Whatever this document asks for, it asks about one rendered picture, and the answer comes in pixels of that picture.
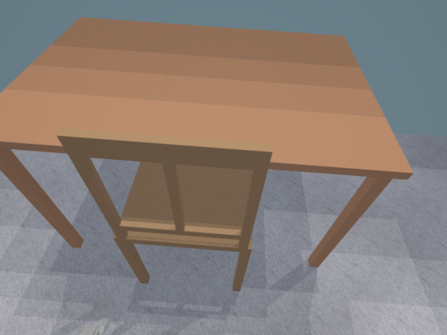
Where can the chair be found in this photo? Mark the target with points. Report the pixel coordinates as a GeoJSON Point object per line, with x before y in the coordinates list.
{"type": "Point", "coordinates": [187, 192]}

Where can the left robot hand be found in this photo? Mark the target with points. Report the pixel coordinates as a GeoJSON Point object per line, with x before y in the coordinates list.
{"type": "Point", "coordinates": [98, 328]}

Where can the table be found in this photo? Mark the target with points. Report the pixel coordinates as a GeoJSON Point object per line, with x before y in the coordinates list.
{"type": "Point", "coordinates": [304, 93]}

